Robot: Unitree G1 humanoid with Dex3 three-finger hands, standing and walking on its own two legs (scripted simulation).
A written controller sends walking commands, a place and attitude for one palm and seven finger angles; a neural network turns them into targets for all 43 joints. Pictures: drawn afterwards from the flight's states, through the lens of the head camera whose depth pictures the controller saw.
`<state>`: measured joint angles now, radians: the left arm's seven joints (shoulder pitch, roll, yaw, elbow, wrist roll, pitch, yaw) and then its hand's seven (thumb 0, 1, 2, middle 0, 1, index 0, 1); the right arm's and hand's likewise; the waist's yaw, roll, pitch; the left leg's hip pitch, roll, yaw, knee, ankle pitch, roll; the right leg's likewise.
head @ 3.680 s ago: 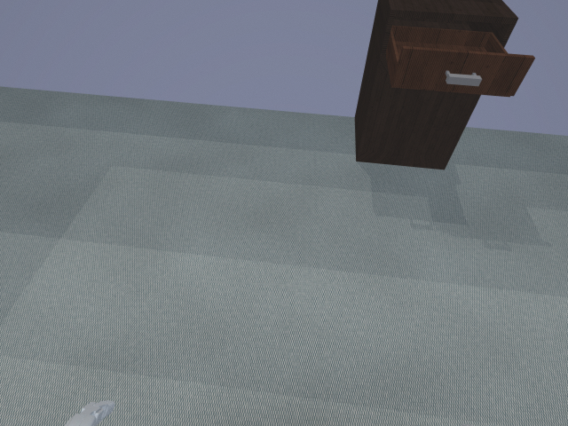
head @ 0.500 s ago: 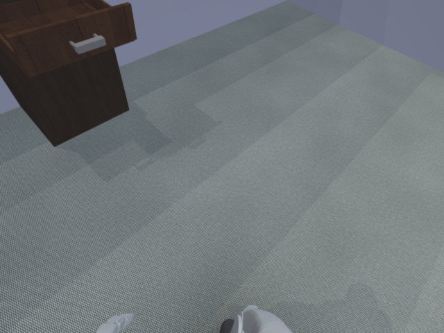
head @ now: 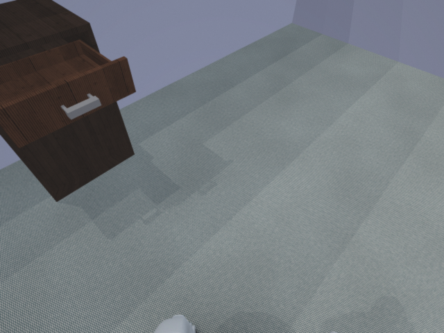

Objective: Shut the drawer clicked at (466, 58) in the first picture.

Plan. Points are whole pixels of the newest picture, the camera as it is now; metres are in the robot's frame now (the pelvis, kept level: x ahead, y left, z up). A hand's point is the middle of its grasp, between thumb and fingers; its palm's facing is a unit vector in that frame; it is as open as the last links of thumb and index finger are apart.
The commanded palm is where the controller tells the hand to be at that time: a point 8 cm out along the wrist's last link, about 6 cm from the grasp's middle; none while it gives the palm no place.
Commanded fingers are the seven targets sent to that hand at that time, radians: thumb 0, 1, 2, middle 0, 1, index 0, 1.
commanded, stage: walk to a spot facing it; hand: left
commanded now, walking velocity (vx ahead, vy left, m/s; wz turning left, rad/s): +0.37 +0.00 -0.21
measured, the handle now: (80, 104) +0.75 +0.55 -0.08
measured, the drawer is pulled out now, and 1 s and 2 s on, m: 0.29 0.29 0.29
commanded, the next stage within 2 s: turn to face it in 1.00 s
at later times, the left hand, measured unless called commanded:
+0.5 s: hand (167, 253) +0.31 +0.16 -0.15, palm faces -0.18 -0.96 -0.23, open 7.3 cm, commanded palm none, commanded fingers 0.00 0.90 0.90 -0.20 -0.30 -0.20 -0.30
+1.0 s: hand (200, 232) +0.38 +0.10 -0.17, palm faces -0.03 -0.99 -0.14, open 7.3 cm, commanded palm none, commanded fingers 0.00 0.90 0.90 -0.20 -0.30 -0.20 -0.30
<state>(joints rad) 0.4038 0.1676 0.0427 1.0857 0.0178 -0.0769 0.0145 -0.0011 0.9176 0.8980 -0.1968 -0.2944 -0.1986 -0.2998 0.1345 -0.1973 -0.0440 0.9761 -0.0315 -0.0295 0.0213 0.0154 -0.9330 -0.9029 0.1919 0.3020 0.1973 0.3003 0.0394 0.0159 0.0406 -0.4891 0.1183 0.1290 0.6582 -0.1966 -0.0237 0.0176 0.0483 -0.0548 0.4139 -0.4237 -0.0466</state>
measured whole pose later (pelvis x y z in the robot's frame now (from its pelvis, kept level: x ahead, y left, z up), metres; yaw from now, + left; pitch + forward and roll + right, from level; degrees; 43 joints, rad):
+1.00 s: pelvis +0.41 -0.06 +0.01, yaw -7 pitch -1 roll -2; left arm 0.40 0.12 0.03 1.14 0.02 -0.09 0.02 0.00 0.92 0.90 -0.20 -0.29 -0.20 -0.30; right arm 0.14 -0.19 -0.06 1.01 -0.03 -0.01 0.03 0.01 -0.92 -0.90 0.19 0.30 0.20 0.30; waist 0.02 0.02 0.04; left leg -0.55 0.14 0.13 0.73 -0.14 -0.01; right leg 0.06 -0.01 -0.25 0.32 -0.36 0.01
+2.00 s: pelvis +0.58 -0.06 +0.00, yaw +22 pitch +0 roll +1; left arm 0.26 0.23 0.06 0.93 0.02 0.02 0.02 0.00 0.91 0.90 -0.20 -0.30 -0.20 -0.30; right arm 0.11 -0.28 -0.08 0.90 -0.02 0.07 0.03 0.01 -0.91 -0.90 0.19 0.30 0.20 0.30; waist 0.02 -0.01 0.11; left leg -0.35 0.06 0.11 0.68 -0.34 -0.06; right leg -0.20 -0.20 -0.31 0.63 -0.38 0.05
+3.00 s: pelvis +0.55 -0.04 +0.01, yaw +47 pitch -2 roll -1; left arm 0.32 0.25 0.07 1.03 0.03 0.05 0.00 0.01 0.91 0.90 -0.20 -0.29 -0.20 -0.30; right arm 0.22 -0.19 -0.03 0.97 -0.03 0.00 0.00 0.01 -0.91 -0.90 0.19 0.30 0.20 0.30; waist 0.02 -0.04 0.04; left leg -0.18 0.01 0.07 0.52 -0.32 0.04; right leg -0.41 -0.10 -0.09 1.01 -0.45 0.04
